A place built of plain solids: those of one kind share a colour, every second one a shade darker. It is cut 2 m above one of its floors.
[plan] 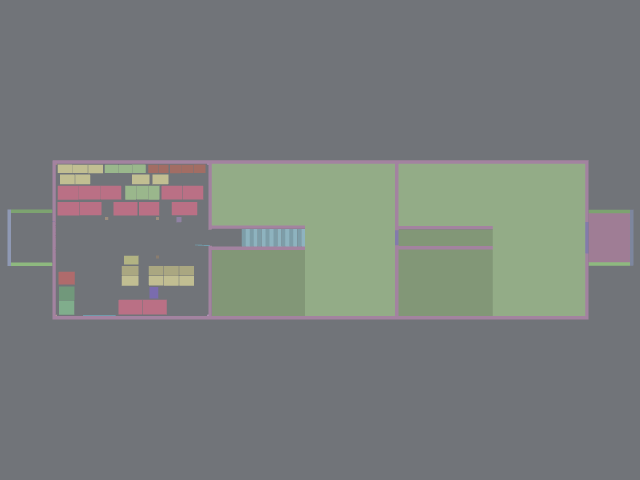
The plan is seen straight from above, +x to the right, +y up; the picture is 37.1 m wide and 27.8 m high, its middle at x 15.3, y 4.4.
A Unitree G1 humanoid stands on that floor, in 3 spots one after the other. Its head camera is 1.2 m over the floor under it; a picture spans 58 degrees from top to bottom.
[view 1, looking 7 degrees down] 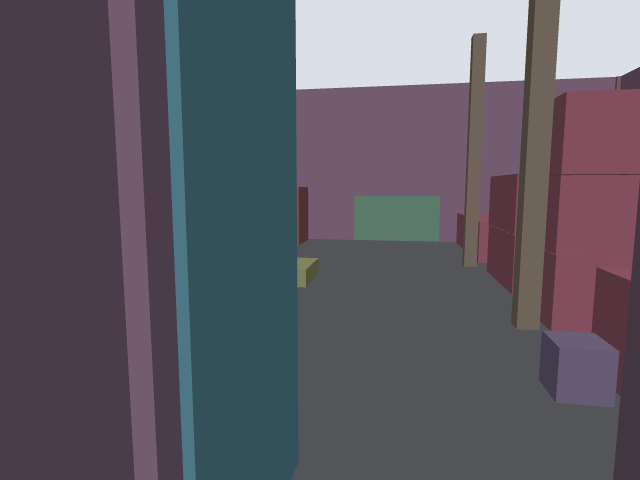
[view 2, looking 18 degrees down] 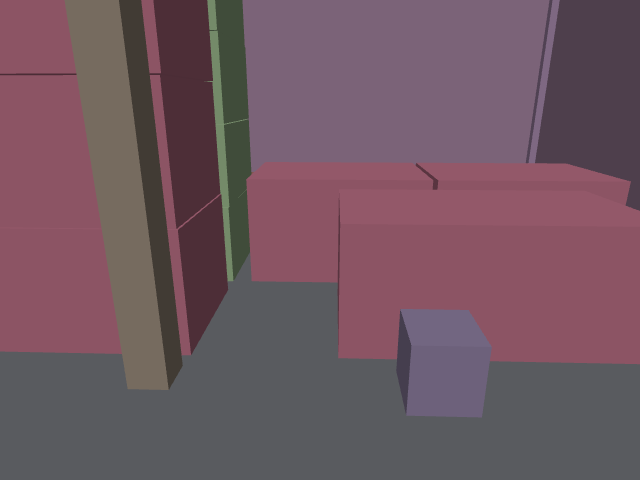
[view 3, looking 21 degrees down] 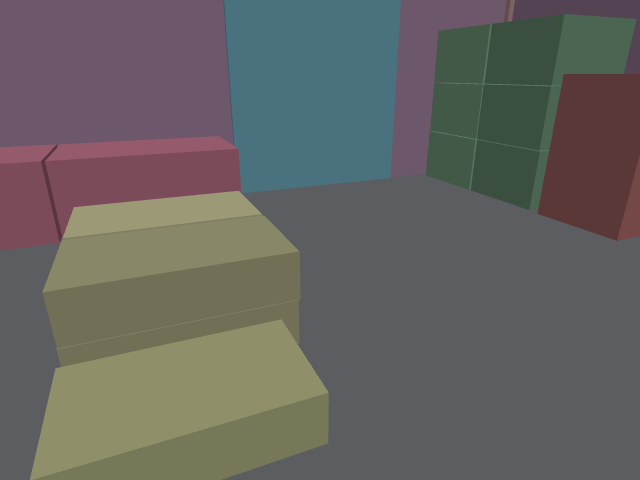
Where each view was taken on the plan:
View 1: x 9.77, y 4.53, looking -170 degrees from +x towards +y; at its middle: ground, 9.85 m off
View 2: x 6.69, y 4.00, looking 92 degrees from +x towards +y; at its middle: lot_bales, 2.89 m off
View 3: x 4.42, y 4.53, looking -113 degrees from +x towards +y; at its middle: ground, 3.35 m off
